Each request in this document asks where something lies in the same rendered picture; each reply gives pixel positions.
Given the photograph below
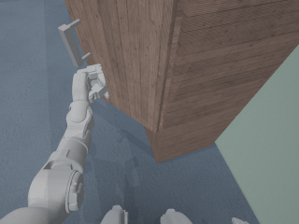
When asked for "robot left upper arm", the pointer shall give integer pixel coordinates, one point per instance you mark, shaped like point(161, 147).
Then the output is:
point(54, 195)

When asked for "robot left hand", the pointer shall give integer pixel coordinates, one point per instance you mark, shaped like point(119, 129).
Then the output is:
point(85, 90)

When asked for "cupboard door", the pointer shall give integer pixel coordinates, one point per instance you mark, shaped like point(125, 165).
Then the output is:
point(132, 41)

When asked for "handle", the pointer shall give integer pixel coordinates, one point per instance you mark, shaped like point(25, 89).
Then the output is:
point(71, 45)

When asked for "right robot thigh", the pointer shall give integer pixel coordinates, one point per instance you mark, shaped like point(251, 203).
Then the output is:
point(174, 218)

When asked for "left robot forearm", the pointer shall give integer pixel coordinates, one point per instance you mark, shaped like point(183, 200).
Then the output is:
point(74, 146)

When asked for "robot left shin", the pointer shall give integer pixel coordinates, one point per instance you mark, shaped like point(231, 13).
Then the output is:
point(116, 207)

